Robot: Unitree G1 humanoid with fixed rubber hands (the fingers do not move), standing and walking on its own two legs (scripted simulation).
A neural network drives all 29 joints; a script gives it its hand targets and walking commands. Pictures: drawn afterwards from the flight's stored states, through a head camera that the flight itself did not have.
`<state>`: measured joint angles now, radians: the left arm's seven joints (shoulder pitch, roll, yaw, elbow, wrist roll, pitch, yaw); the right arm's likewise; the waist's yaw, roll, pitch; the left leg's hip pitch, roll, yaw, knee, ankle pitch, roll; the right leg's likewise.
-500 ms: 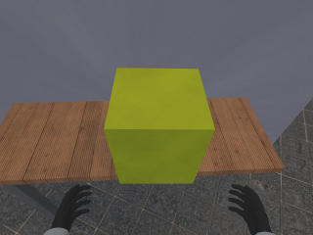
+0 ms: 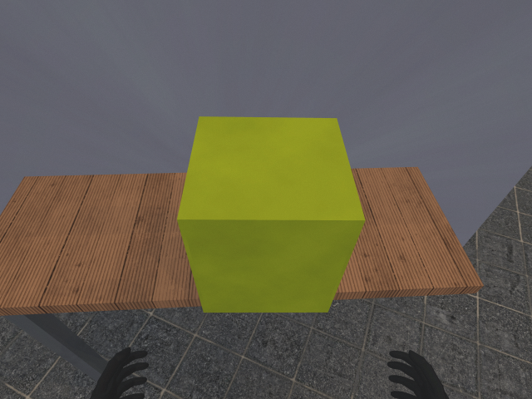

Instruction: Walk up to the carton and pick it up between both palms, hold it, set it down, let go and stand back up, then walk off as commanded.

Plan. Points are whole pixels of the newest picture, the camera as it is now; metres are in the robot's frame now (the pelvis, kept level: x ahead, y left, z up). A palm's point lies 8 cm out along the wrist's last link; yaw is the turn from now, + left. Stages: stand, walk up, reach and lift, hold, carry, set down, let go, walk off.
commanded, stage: set down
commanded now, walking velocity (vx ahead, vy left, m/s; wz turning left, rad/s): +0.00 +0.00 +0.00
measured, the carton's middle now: (267, 219) +0.40 +0.01 +0.06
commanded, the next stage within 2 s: let go in 0.28 s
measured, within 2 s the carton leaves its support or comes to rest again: neither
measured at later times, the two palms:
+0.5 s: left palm out of the picture +0.16 +0.24 -0.08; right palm out of the picture +0.15 -0.22 -0.08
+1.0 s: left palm out of the picture +0.14 +0.28 -0.09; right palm out of the picture +0.13 -0.26 -0.10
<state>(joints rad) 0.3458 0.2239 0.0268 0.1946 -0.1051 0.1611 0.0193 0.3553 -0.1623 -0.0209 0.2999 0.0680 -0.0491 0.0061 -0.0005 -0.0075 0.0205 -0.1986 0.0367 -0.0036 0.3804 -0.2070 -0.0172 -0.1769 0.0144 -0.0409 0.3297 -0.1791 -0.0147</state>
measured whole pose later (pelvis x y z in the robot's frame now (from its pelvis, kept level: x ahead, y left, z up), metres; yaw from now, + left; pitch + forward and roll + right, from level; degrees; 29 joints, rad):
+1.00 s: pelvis +0.02 +0.00 +0.00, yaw +0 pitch +2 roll +0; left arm 0.26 0.35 0.03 0.62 -0.03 0.01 0.01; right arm 0.24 -0.25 -0.02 0.74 -0.05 -0.06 0.00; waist 0.00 -0.01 0.01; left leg -0.18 0.03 0.00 0.38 -0.24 -0.02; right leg -0.18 0.01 -0.04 0.37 -0.23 -0.02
